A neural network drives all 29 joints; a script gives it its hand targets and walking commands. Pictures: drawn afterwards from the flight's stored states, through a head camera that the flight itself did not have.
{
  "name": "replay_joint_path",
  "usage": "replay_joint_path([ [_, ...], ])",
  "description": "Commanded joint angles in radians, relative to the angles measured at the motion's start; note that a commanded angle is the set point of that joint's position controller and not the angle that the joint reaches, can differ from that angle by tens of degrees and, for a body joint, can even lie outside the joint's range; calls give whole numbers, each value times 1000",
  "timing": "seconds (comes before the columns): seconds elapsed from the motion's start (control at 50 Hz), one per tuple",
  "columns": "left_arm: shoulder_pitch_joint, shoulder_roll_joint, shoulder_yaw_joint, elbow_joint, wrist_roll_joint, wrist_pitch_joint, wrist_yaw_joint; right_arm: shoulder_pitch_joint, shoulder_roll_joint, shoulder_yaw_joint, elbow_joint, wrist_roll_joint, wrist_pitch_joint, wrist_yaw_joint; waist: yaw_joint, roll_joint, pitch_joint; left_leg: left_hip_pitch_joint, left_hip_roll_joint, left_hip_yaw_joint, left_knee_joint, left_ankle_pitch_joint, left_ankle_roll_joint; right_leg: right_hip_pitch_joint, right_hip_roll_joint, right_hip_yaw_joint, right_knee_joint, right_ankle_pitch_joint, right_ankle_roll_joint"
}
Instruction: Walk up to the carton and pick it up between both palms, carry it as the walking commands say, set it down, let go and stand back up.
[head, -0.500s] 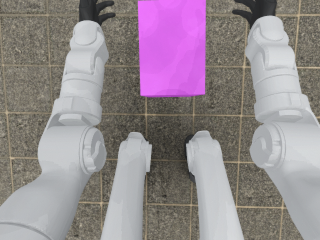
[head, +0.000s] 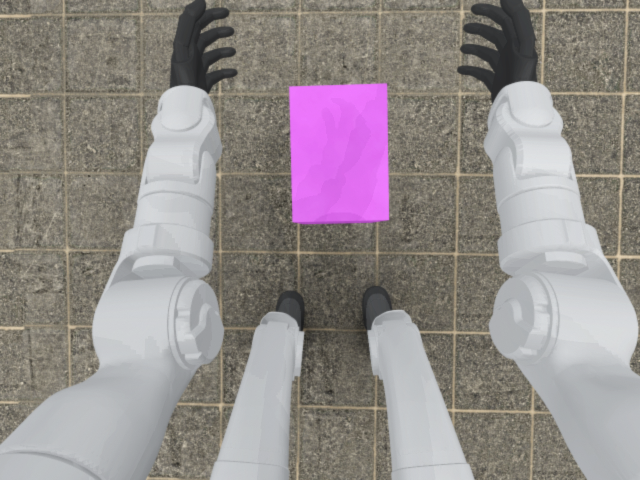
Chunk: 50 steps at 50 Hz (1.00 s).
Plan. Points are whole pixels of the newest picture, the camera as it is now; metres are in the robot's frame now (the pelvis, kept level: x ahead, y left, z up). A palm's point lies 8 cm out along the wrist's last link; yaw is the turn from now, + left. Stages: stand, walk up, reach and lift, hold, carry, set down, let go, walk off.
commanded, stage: set down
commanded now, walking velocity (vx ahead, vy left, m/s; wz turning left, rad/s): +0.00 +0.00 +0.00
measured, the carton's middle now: (337, 166) +0.49 -0.01 -0.52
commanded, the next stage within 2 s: let go in 0.08 s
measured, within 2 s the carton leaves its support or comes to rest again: neither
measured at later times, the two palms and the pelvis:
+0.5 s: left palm (127, 190) +0.40 +0.20 -0.04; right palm (565, 180) +0.40 -0.20 -0.05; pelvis +0.05 +0.00 +0.07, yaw +1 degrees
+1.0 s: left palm (13, 396) +0.24 +0.24 +0.05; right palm out of the picture +0.24 -0.22 +0.04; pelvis +0.08 +0.01 +0.12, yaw +0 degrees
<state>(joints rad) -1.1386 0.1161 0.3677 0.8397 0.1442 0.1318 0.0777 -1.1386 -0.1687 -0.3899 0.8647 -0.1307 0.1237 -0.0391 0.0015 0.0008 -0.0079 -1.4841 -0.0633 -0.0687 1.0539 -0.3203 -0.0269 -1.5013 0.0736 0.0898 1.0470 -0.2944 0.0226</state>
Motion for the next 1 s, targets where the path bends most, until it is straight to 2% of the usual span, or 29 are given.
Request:
replay_joint_path([
  [0.0,-185,40,16,-68,37,-27,-10,-188,-56,-19,-67,-41,-27,7,-7,-18,-854,488,-21,100,-115,267,-50,533,14,-114,-115,257,40],
  [0.12,-127,24,45,-100,96,-46,-13,-117,-30,-38,-99,-75,-45,3,-11,-9,-887,575,-24,87,-150,339,-52,610,6,-101,-159,322,38],
  [0.18,-39,25,24,-185,110,-45,-6,-22,-33,-16,-181,-86,-46,-5,-14,3,-1053,684,-30,81,-154,467,-53,743,13,-97,-159,477,36],
  [0.24,113,29,-27,-274,88,-41,-5,117,-27,43,-277,-85,-37,-2,-11,-2,-1185,736,-32,76,-175,583,-46,922,10,-81,-150,668,32],
  [0.3,301,39,-70,-353,53,-43,-13,284,-12,107,-363,-67,-38,6,3,-23,-1171,719,-33,71,-223,617,-39,1046,-5,-54,-168,773,23],
  [0.4,513,45,-132,-392,-8,-69,-49,506,-19,152,-400,-11,-60,36,-4,-26,-935,768,-20,61,-296,552,-28,1009,-20,-56,-272,662,13],
  [0.5,719,58,-185,-366,-49,-98,-84,716,-45,189,-375,45,-91,57,-6,-26,-735,869,-5,57,-384,433,-20,1023,-34,-59,-378,495,5],
  [0.58,869,69,-219,-345,-77,-126,-95,869,-55,225,-356,75,-119,71,-3,-18,-567,941,8,56,-449,327,-9,1056,-42,-60,-441,369,-2],
  [0.68,1029,103,-252,-383,-104,-150,-101,1040,-65,253,-396,102,-139,83,3,-5,-395,1082,15,56,-530,258,4,1132,-43,-65,-519,258,-8],
  [0.84,1270,151,-299,-483,-138,-145,-113,1277,-108,301,-501,118,-135,99,7,8,-171,1292,24,51,-657,274,9,1303,-32,-79,-633,229,-15],
  [0.98,1331,166,-324,-517,-161,-80,-133,1317,-122,326,-537,133,-76,118,2,19,1,1319,30,47,-706,183,-5,1383,-36,-88,-671,158,-21],
])
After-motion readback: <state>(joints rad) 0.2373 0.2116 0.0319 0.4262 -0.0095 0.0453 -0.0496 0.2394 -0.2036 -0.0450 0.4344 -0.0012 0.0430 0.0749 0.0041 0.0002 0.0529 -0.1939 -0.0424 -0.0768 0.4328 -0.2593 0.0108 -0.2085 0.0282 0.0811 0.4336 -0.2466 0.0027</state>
